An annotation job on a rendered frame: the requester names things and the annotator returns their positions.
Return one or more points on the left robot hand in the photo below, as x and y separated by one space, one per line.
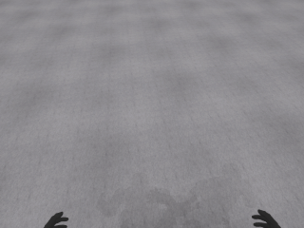
56 219

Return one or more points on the right robot hand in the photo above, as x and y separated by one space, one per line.
263 215

